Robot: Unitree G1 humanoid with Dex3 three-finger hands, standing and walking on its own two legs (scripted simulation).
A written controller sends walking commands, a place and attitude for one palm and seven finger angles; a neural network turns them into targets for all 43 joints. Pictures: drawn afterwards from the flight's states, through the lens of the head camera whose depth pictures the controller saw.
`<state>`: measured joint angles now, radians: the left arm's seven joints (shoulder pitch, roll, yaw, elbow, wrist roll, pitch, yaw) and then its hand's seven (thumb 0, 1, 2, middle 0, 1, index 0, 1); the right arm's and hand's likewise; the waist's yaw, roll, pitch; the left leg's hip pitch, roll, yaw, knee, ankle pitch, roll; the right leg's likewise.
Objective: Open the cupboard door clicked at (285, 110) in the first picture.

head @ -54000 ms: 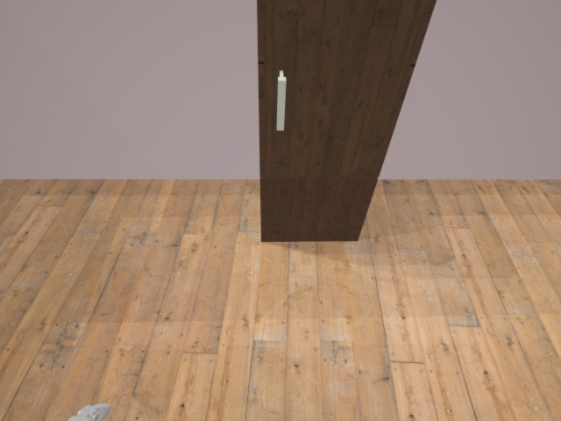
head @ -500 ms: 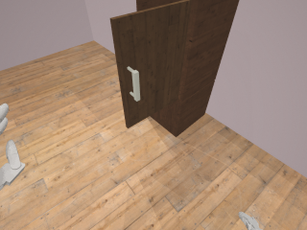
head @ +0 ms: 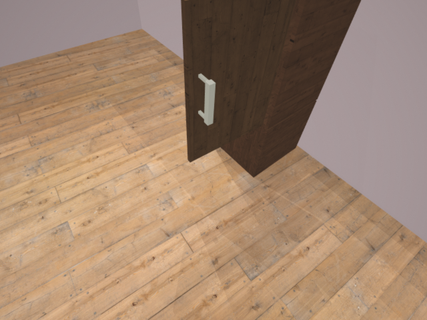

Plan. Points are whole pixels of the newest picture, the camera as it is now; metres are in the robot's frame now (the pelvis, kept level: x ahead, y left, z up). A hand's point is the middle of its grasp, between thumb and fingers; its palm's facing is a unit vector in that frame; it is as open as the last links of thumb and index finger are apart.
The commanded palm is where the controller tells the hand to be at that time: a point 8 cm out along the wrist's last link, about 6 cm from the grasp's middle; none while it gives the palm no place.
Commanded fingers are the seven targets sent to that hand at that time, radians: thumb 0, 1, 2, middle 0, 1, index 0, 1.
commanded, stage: let the arm hang, fingers relaxed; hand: left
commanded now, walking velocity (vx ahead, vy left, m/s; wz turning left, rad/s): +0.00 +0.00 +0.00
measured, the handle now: (205, 100) +0.73 +0.07 -0.03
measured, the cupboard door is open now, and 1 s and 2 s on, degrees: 87 87 87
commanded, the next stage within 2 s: look to check the result in 0.70 s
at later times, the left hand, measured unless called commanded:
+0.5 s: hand out of the picture +0.03 +0.22 -0.16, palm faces -0.02 -0.96 -0.26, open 7.4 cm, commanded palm none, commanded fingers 0.00 0.90 0.90 -0.20 -0.30 -0.20 -0.30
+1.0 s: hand out of the picture +0.08 +0.23 -0.15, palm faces -0.03 -0.95 -0.30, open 7.4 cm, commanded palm none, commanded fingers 0.00 0.90 0.90 -0.20 -0.30 -0.20 -0.30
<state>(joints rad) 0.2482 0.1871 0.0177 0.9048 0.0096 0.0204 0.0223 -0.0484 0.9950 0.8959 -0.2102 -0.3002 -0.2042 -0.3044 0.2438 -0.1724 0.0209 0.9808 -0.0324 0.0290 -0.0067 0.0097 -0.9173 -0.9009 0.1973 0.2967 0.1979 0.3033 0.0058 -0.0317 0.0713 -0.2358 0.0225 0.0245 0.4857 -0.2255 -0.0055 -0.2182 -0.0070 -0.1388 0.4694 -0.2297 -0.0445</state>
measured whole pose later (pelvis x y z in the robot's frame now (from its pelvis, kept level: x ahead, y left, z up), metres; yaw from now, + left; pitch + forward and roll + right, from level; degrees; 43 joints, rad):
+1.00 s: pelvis +0.02 +0.00 +0.01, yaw -2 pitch -1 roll +0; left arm 0.15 0.26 0.02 1.15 0.01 -0.02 0.01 0.00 0.91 0.90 -0.20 -0.30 -0.20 -0.30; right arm 0.17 -0.26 0.00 1.14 -0.02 0.00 -0.01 0.01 -0.91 -0.90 0.20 0.30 0.20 0.30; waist -0.01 0.02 0.05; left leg -0.12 0.01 0.06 0.33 -0.18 0.00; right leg -0.13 -0.01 -0.10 0.35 -0.19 -0.03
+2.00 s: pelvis +0.05 -0.01 +0.01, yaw -2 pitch -1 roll +0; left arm 0.11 0.30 0.01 1.14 0.01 -0.02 0.01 0.00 0.90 0.90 -0.20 -0.30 -0.20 -0.30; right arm 0.14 -0.31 0.00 1.13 -0.02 0.00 -0.01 0.01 -0.91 -0.90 0.20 0.30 0.20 0.30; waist -0.01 0.02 0.05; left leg -0.06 0.04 0.06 0.28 -0.19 -0.03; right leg -0.07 0.02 -0.10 0.29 -0.20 -0.05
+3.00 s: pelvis +0.05 +0.00 +0.01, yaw -3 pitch -1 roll +0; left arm 0.10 0.32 0.01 1.13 0.01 -0.02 0.01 0.00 0.91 0.90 -0.20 -0.30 -0.20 -0.30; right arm 0.12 -0.32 0.01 1.13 -0.02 -0.01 -0.01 0.01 -0.91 -0.90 0.20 0.30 0.20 0.30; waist -0.01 0.01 0.05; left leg -0.05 0.03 0.07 0.26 -0.19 -0.01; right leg -0.07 0.01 -0.09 0.28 -0.20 -0.04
